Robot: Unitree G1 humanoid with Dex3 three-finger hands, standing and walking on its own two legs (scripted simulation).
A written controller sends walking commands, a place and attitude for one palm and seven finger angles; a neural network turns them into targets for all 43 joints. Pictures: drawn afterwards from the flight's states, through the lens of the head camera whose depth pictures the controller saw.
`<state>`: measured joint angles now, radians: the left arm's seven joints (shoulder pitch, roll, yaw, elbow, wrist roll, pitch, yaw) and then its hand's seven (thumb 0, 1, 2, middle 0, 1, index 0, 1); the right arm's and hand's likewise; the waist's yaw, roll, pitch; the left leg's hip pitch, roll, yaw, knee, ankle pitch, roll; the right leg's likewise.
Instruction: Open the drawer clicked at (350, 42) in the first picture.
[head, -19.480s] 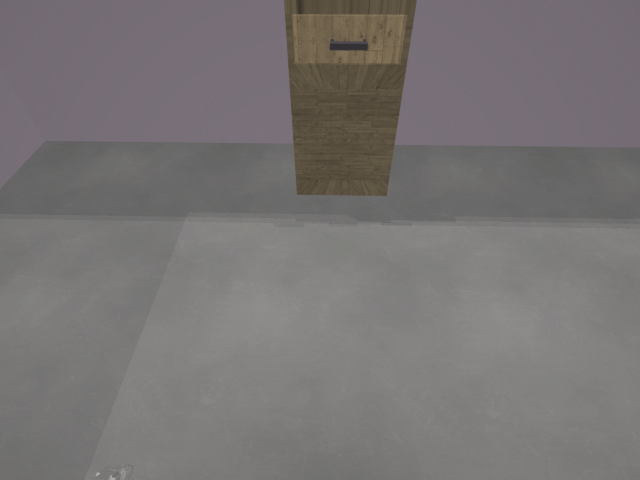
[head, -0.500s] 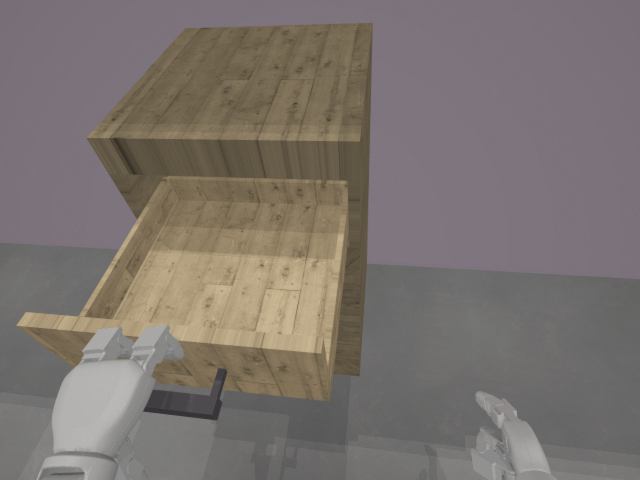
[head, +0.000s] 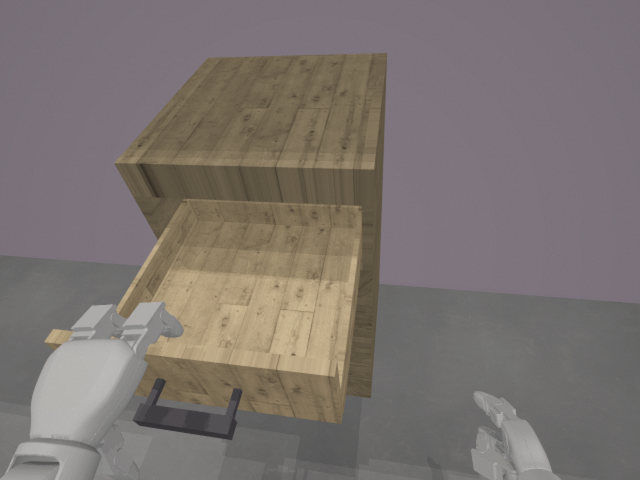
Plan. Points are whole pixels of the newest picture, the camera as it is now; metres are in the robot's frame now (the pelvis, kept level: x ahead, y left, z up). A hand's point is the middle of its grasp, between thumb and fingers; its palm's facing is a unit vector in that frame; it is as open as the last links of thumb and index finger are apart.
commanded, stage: lift the hand off the handle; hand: left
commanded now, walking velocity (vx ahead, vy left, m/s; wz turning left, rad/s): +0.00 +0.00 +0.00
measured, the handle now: (191, 405) +0.21 +0.23 -0.04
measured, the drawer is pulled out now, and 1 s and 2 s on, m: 0.29 0.29 0.29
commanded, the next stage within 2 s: draw the hand back to the body in 0.10 s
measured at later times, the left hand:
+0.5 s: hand (105, 392) +0.16 +0.24 +0.12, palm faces +0.08 -0.09 -0.99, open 13.8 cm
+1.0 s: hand (107, 372) +0.17 +0.23 +0.15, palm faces +0.36 -0.83 -0.43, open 13.4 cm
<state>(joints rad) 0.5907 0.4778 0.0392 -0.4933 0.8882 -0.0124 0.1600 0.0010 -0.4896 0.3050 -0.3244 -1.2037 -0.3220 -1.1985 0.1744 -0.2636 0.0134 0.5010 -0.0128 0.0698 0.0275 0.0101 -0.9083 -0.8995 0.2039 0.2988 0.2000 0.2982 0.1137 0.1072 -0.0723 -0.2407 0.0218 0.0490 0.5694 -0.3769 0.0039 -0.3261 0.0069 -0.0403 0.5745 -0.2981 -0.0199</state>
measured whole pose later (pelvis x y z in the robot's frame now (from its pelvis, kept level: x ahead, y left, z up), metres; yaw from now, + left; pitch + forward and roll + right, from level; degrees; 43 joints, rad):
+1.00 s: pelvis -0.01 +0.00 +0.01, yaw +2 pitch -3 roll -1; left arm 0.55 0.30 0.19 -0.48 0.04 -0.12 0.12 0.00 -0.38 0.35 -0.31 -1.13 -0.31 -1.13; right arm 0.22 -0.20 0.04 0.57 -0.01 -0.13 -0.08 0.01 -0.91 -0.90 0.20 0.30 0.20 0.30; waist 0.06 0.06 0.02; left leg -0.08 0.01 0.03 0.45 -0.31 0.01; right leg -0.15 0.00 -0.06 0.44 -0.24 -0.01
